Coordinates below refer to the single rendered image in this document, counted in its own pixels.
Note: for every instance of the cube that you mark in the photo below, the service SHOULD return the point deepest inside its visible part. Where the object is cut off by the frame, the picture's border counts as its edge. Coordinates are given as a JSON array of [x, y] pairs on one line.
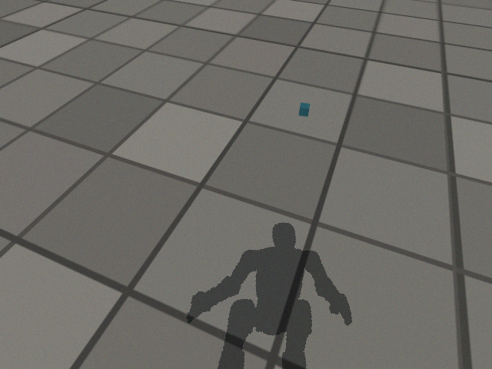
[[304, 109]]

